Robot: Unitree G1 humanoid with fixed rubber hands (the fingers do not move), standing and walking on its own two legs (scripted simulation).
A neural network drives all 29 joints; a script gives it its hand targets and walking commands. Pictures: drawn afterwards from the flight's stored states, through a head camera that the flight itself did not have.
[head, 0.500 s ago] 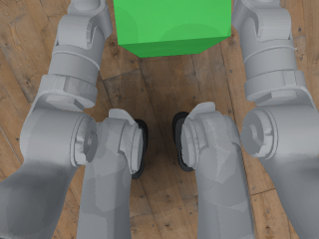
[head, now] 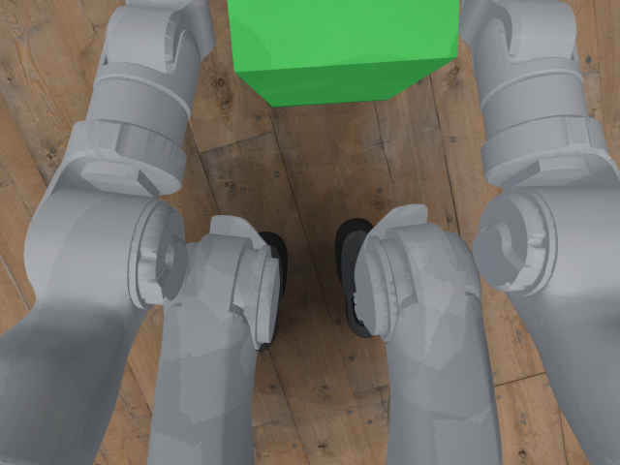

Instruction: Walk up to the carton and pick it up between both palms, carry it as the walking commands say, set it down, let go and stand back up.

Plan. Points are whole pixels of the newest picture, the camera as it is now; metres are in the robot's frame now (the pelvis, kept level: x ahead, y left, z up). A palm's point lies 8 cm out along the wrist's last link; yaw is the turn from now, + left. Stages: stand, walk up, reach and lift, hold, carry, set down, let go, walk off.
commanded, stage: set down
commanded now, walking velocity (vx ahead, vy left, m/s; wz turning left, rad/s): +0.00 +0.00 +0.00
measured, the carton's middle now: out of the picture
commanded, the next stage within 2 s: none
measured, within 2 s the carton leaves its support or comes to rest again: neither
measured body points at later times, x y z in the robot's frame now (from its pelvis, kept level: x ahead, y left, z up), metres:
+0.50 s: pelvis +0.00 +0.00 -0.01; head +0.35 -0.02 +0.25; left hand +0.57 +0.10 -0.16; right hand +0.57 -0.18 -0.15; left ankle +0.12 +0.08 -0.34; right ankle +0.14 -0.10 -0.34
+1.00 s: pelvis +0.00 +0.00 -0.02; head +0.36 -0.01 +0.24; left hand +0.57 +0.10 -0.17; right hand +0.57 -0.18 -0.16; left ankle +0.12 +0.08 -0.34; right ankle +0.14 -0.10 -0.34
